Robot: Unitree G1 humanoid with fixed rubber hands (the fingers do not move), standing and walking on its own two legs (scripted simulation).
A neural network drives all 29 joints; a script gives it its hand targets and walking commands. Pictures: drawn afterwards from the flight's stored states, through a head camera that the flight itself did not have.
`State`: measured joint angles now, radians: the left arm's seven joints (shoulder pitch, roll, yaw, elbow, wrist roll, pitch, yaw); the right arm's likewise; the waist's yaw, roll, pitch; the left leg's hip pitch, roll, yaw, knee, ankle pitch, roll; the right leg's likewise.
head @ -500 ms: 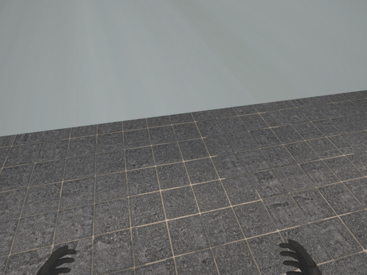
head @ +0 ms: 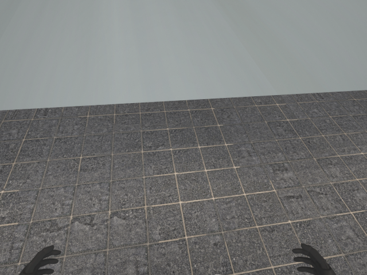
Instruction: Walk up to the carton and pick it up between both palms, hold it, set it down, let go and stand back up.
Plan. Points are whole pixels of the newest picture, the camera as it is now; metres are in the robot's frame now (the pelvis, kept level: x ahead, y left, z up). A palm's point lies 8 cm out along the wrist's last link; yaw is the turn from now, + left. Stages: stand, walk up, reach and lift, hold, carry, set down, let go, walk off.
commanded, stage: walk up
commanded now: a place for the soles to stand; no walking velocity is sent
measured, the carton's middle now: out of the picture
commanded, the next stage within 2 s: none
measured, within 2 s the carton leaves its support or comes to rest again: neither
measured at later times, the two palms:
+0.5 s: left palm out of the picture -0.01 +0.36 -0.02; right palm out of the picture +0.05 -0.25 -0.07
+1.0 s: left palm out of the picture -0.24 +0.46 -0.05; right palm out of the picture -0.03 -0.15 -0.06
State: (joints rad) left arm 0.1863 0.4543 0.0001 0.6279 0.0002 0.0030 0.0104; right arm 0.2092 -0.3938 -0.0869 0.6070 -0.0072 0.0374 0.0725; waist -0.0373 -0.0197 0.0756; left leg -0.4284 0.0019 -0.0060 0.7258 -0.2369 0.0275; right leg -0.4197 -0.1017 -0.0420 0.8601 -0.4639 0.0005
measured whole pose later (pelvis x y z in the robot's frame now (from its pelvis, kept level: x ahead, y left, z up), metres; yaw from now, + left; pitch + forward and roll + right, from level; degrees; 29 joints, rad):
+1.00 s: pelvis -0.25 +0.11 +0.01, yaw +21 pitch -1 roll +0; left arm 0.20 0.47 0.00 0.68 0.00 0.02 0.02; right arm 0.24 -0.43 -0.08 0.61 -0.01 0.07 0.10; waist -0.02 0.01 0.08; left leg -0.43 -0.10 -0.05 0.57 -0.13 0.05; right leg -0.36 0.01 -0.10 0.64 -0.29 -0.05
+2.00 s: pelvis -0.49 +0.21 +0.01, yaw +53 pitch -1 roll -1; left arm 0.21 0.51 0.00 0.68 0.00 -0.02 0.03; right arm 0.28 -0.46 -0.07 0.62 -0.01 0.07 0.13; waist -0.01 0.00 0.05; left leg -0.49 -0.04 -0.12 0.80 -0.28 0.00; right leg -0.38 -0.10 -0.15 0.63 -0.23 -0.03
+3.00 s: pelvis -0.68 +0.31 +0.02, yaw +85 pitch -1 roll -1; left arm 0.28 0.54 0.00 0.68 0.00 -0.06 0.03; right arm 0.28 -0.46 -0.08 0.61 -0.01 0.07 0.16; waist 0.02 0.01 0.02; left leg -0.48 0.04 -0.14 0.83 -0.29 0.01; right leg -0.27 -0.15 -0.19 0.57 -0.28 0.00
